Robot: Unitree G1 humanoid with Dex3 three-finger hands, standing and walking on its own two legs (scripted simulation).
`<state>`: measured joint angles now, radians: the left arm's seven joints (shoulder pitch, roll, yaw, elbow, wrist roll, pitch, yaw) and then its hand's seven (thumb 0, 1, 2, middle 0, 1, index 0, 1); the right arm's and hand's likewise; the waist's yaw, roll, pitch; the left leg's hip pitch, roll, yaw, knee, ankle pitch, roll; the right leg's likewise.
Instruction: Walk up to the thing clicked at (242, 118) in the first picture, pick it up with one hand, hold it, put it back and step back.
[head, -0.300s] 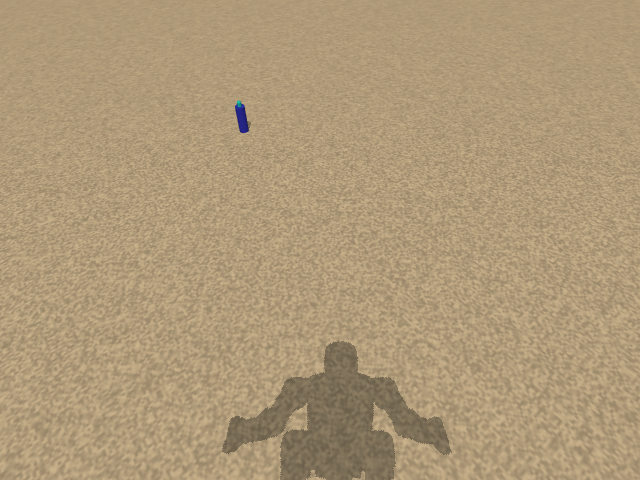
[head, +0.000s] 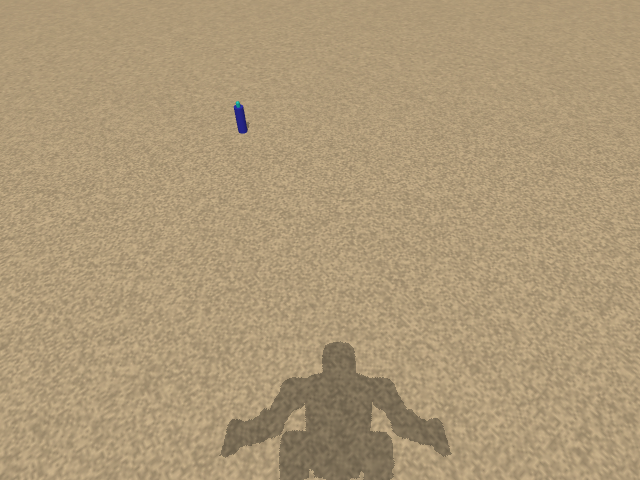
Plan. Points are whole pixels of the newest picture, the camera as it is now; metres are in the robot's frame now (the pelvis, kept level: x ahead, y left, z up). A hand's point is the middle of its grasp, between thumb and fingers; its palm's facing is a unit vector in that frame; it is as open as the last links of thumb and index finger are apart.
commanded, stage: stand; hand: left
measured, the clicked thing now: (240, 116) +1.99 +0.50 -0.69
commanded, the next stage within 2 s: walk up in 0.82 s
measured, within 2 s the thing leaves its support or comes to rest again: neither
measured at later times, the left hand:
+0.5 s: hand out of the picture +0.07 +0.26 -0.16, palm faces -0.01 -0.94 -0.35, open 7.3 cm
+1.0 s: hand out of the picture +0.07 +0.30 -0.14, palm faces +0.08 -0.93 -0.36, open 7.3 cm
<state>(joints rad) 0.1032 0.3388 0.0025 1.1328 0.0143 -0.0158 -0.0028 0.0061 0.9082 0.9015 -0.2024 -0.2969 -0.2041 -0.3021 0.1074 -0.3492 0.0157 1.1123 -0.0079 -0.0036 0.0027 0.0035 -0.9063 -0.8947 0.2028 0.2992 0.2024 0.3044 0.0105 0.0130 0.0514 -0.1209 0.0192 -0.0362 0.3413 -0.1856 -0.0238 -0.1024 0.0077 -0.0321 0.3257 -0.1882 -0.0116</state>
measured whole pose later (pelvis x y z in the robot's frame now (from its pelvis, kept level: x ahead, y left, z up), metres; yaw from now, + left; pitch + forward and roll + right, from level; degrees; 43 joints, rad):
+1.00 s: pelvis +0.03 +0.02 +0.00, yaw +4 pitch -1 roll -1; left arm 0.22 0.39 0.07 1.02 0.04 -0.08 -0.05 0.01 0.91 0.90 -0.21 -0.30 -0.21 -0.30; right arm 0.19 -0.42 -0.07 1.05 -0.03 0.00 0.09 0.01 -0.91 -0.89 0.20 0.30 0.20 0.30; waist 0.04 0.02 0.01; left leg -0.41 0.05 -0.01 0.82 -0.40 0.01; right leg -0.07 -0.03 -0.09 0.33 -0.27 -0.04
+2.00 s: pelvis +0.57 +0.11 -0.01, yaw +10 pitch -1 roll -2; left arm 0.34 0.44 0.06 0.92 0.02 -0.09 -0.08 0.01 0.90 0.90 -0.21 -0.30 -0.21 -0.30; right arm 0.18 -0.44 -0.07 0.89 -0.02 -0.05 0.11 0.00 -0.91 -0.90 0.20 0.30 0.20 0.30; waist 0.07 0.02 0.05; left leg -0.52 0.11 0.04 0.59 -0.09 0.00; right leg -0.02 -0.01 -0.15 0.40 -0.36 0.00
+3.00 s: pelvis +1.08 +0.17 -0.03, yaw +10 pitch -2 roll -1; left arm 0.37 0.45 0.06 0.91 0.01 -0.06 -0.05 0.01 0.91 0.90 -0.20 -0.30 -0.21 -0.30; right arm 0.22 -0.41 -0.07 0.89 -0.03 -0.07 0.08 0.01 -0.91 -0.89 0.20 0.30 0.20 0.30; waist 0.05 -0.02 0.07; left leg -0.41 0.05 0.08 0.61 -0.16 0.03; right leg -0.12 -0.06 -0.10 0.73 -0.47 -0.02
